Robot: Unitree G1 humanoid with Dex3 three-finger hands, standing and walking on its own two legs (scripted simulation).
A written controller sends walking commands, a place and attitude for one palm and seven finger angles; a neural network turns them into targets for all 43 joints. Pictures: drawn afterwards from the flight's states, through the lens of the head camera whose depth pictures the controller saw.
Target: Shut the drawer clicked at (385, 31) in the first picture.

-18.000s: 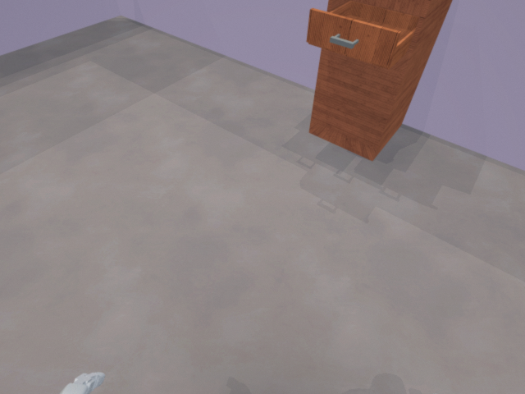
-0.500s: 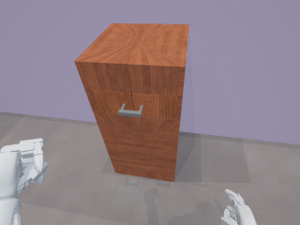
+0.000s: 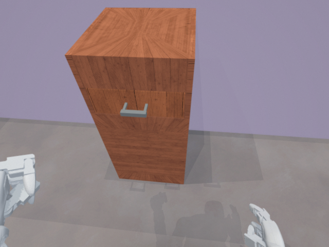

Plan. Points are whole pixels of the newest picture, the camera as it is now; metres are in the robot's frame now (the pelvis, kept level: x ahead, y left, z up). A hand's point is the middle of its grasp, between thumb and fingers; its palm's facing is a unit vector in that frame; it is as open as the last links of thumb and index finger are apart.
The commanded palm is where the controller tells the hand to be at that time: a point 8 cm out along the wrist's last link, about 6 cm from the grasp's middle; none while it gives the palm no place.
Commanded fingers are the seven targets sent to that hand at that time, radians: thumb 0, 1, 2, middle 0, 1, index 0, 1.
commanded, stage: step back with the hand held close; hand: left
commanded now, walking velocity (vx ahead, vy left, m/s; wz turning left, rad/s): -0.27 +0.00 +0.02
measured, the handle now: (134, 109) +0.61 +0.17 -0.07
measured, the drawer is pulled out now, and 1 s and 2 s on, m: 0.00 0.00 0.00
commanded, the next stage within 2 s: stop stepping back and stand still in 1.18 s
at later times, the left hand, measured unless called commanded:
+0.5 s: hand (7, 225) +0.13 +0.25 +0.15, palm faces +0.37 -0.80 -0.47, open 3.2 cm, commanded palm +0.07 +0.30 +0.17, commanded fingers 0.00 0.90 0.90 -1.40 -1.60 -1.40 -1.60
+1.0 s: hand out of the picture +0.06 +0.27 +0.16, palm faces +0.38 -0.78 -0.49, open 3.2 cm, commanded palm -0.01 +0.31 +0.17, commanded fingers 0.00 0.90 0.90 -1.40 -1.60 -1.40 -1.60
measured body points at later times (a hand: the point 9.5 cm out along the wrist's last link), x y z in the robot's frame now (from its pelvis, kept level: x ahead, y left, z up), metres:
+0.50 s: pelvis -0.06 +0.02 -0.01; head -0.04 +0.02 +0.43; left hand +0.10 +0.30 +0.18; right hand +0.12 -0.22 -0.09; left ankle +0.00 +0.10 -0.74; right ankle +0.01 -0.12 -0.74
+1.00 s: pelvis -0.13 +0.02 -0.02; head -0.10 +0.05 +0.43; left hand +0.04 +0.31 +0.18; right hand +0.06 -0.22 -0.09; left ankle +0.00 +0.10 -0.74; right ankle -0.08 -0.12 -0.72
